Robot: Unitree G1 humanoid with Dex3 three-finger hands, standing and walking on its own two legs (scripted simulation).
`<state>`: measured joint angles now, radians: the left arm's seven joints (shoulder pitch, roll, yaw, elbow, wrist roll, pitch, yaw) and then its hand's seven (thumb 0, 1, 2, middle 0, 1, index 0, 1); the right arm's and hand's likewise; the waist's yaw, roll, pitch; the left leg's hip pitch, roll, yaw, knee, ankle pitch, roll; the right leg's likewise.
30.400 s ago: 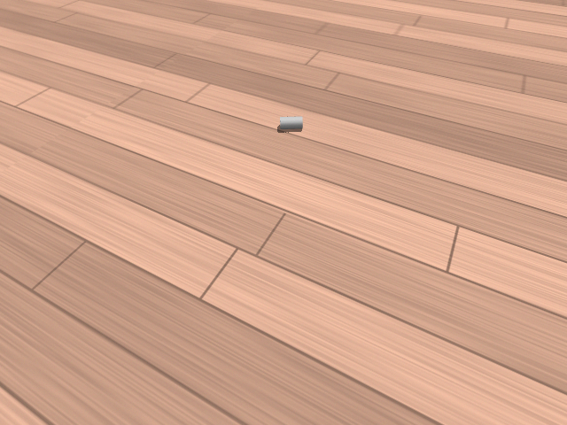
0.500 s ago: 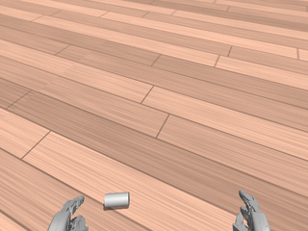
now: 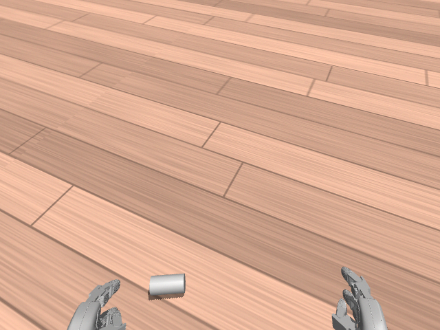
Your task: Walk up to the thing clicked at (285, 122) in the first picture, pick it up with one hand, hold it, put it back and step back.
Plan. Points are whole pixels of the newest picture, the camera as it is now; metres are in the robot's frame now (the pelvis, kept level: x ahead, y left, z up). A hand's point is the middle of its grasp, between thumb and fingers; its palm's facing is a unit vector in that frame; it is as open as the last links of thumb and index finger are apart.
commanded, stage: home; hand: left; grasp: from above
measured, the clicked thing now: (168, 284) +0.43 +0.23 -0.68
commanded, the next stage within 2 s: stand in 0.82 s
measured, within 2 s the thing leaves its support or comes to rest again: neither
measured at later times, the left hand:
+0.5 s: hand (124, 326) +0.17 +0.18 -0.05, palm faces +0.04 -0.98 -0.21, open 7.4 cm
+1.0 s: hand (122, 324) +0.17 +0.19 -0.07, palm faces +0.01 -0.96 -0.29, open 7.4 cm
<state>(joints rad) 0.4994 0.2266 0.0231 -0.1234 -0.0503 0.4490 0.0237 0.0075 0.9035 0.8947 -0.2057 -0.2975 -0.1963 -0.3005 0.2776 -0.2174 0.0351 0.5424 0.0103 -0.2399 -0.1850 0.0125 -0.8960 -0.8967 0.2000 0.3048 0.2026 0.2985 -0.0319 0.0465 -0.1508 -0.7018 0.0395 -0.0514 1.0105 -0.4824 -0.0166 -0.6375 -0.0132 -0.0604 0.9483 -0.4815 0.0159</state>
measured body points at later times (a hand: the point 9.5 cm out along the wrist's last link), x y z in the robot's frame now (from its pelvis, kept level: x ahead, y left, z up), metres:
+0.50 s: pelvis +0.01 +0.00 +0.00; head +0.03 +0.00 +0.45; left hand +0.16 +0.23 -0.03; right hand +0.16 -0.25 -0.07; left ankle +0.01 +0.12 -0.68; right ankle +0.00 -0.13 -0.68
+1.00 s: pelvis +0.00 +0.00 +0.01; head +0.04 +0.00 +0.46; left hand +0.17 +0.24 -0.05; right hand +0.16 -0.25 -0.09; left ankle +0.01 +0.12 -0.68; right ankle +0.00 -0.13 -0.68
